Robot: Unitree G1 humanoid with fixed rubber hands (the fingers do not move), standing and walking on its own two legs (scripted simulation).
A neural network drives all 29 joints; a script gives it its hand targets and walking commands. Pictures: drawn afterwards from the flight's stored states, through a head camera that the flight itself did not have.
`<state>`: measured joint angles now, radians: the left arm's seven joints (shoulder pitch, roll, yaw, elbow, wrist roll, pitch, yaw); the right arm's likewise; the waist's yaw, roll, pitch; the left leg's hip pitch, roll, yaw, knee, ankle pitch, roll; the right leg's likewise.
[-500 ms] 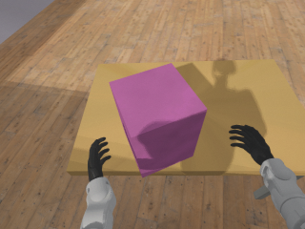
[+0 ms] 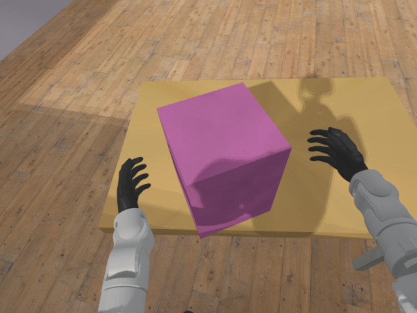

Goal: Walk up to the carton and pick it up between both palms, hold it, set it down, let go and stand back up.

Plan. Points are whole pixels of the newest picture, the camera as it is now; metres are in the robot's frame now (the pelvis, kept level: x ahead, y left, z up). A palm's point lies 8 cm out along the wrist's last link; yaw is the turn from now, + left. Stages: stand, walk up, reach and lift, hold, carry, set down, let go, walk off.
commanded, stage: reach and lift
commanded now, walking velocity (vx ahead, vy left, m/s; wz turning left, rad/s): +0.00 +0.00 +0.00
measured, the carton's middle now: (220, 165) +0.46 +0.07 -0.06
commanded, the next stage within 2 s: none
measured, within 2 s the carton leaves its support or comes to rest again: neither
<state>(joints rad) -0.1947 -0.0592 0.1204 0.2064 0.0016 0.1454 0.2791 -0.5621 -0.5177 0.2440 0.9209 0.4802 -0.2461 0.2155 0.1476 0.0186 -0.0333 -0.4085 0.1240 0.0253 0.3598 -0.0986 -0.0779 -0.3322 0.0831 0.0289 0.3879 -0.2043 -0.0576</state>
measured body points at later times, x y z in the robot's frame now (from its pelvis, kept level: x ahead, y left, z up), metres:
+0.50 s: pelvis -0.01 +0.00 +0.00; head +0.07 -0.01 +0.44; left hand +0.34 +0.24 +0.08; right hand +0.48 -0.15 +0.09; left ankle +0.04 +0.18 -0.74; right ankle -0.02 -0.09 -0.74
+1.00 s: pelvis +0.00 +0.01 +0.00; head +0.09 -0.01 +0.44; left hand +0.39 +0.25 +0.11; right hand +0.54 -0.12 +0.14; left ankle +0.04 +0.18 -0.74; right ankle -0.02 -0.09 -0.74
